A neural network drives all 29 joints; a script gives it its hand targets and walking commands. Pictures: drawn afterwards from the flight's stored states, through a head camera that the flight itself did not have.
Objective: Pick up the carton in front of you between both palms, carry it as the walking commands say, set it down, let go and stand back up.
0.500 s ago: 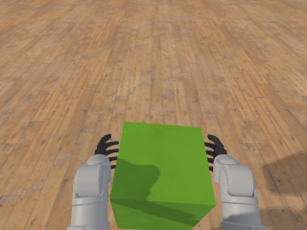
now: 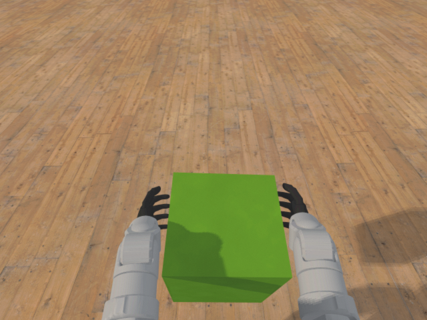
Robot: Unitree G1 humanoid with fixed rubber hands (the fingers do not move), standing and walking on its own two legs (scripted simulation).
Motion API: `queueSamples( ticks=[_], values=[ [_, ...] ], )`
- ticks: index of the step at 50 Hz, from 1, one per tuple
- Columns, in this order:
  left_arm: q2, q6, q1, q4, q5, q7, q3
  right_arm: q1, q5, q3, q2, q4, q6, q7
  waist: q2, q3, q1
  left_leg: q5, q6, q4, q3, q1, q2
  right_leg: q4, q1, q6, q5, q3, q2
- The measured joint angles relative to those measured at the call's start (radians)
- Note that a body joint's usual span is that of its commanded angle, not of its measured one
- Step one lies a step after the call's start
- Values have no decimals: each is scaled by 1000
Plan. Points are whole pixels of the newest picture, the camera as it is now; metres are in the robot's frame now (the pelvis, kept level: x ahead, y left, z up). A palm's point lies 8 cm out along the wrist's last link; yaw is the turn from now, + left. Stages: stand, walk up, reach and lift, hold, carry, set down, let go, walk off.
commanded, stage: carry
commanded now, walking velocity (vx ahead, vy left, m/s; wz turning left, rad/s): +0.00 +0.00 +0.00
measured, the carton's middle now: (220, 242) +0.30 +0.00 -0.05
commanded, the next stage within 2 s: hold in 1.16 s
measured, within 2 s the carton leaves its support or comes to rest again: neither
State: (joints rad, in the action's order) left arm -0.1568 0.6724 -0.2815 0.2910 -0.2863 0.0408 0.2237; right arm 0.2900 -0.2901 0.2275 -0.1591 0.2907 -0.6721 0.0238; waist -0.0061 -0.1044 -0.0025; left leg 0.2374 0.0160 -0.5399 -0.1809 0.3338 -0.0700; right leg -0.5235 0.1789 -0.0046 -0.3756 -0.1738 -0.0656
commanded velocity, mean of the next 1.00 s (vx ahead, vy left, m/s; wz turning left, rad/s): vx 0.00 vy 0.00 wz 0.00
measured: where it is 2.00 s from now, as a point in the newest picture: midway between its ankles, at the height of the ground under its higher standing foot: outside the picture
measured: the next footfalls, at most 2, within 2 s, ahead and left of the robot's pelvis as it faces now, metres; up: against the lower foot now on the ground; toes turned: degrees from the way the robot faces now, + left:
none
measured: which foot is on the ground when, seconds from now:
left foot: down 0.00-1.00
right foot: down 0.00-1.00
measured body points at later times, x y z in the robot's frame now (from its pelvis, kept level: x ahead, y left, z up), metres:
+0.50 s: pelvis -0.03 -0.01 +0.00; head -0.05 -0.01 +0.45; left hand +0.28 +0.14 +0.04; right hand +0.28 -0.16 +0.04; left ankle +0.03 +0.11 -0.73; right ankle -0.06 -0.10 -0.73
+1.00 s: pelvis -0.04 -0.02 +0.00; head -0.06 -0.02 +0.45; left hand +0.27 +0.13 +0.03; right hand +0.27 -0.17 +0.04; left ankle +0.03 +0.11 -0.73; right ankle -0.06 -0.10 -0.73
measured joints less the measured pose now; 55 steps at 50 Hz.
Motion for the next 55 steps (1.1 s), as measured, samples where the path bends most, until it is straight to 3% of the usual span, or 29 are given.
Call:
queueSamples(
  ticks=[9,55],
  values=[
    [5,34,19,-58,25,5,-23,-19,23,-20,5,-60,-31,4,3,-2,0,-30,-1,16,2,11,-4,-3,19,8,18,-2,4],
    [7,64,29,-73,27,8,-36,-24,22,-26,6,-74,-48,4,5,12,1,-85,-26,34,16,35,-32,-27,61,43,39,-13,29]
  ],
)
